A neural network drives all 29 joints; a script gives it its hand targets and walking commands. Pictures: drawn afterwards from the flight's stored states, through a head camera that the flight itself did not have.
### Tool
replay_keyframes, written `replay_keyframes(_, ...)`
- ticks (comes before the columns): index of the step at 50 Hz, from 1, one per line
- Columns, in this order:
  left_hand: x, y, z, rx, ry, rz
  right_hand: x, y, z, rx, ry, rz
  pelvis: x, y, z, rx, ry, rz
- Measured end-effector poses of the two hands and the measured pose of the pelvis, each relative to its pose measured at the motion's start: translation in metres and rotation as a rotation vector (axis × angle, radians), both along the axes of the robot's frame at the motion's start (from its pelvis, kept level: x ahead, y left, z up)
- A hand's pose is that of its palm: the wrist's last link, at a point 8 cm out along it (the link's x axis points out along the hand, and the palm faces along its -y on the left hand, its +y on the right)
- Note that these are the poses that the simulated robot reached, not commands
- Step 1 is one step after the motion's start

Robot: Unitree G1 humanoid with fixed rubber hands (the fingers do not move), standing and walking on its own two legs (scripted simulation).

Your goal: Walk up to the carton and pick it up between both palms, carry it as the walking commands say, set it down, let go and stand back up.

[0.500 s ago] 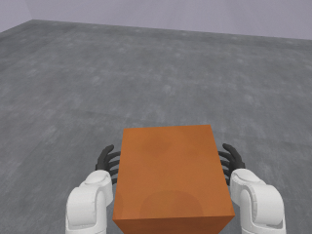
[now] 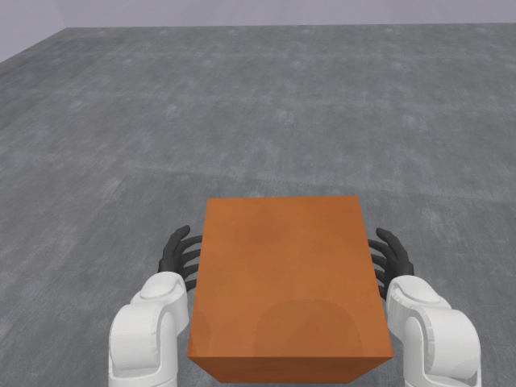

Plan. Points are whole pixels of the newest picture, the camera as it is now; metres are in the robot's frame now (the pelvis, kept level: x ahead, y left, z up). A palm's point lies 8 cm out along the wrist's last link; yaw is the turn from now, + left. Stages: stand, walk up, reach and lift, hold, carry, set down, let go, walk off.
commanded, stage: carry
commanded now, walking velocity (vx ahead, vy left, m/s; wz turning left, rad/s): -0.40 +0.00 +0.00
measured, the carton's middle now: (282, 298) +0.25 -0.01 +0.03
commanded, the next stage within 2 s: none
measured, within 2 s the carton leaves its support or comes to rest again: neither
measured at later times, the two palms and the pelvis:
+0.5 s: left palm out of the picture +0.02 +0.14 +0.10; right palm out of the picture +0.00 -0.16 +0.08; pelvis -0.22 +0.01 +0.01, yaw -2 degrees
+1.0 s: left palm out of the picture -0.07 +0.19 +0.10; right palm out of the picture -0.07 -0.11 +0.10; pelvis -0.30 +0.03 +0.01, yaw +1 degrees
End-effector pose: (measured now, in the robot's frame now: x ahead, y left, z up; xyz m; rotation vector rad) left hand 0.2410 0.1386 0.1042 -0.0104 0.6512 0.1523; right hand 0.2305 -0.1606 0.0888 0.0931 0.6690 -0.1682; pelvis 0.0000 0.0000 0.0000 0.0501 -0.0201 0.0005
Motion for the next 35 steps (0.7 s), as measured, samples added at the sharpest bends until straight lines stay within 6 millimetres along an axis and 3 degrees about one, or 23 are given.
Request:
replay_keyframes(5, -0.058, 0.027, -0.019, -0.057, 0.009, 0.019, -0.053, 0.026, -0.002, -0.057, 0.009, 0.019, -0.056, 0.017, -0.01, -0.031, 0.005, 0.017)
replay_keyframes(10, -0.115, 0.041, -0.018, -0.083, 0.065, 0.033, -0.104, 0.041, 0.009, -0.077, 0.065, 0.031, -0.102, 0.026, 0.007, -0.089, -0.017, 0.013)
replay_keyframes(16, -0.15, 0.039, -0.005, -0.064, 0.016, 0.031, -0.144, 0.039, 0.011, -0.062, 0.019, 0.028, -0.149, 0.025, 0.006, -0.082, 0.065, -0.003)
replay_keyframes(22, -0.193, 0.01, -0.011, -0.01, 0.043, -0.015, -0.2, 0.011, -0.011, -0.004, 0.043, -0.019, -0.199, 0.012, -0.001, -0.046, 0.072, -0.032)
replay_keyframes(26, -0.223, 0.0, -0.002, 0.005, 0.047, -0.034, -0.234, 0.001, -0.005, 0.013, 0.048, -0.039, -0.225, 0.008, 0.007, -0.012, 0.042, -0.026)
replay_keyframes(30, -0.245, 0.004, 0.007, 0.014, 0.024, -0.023, -0.253, 0.005, 0.001, 0.022, 0.025, -0.028, -0.245, 0.01, 0.009, -0.004, 0.03, -0.01)
replay_keyframes(35, -0.27, 0.022, 0.0, -0.013, 0.02, 0.002, -0.271, 0.022, 0.003, -0.006, 0.021, -0.003, -0.266, 0.02, 0.006, -0.029, 0.029, 0.016)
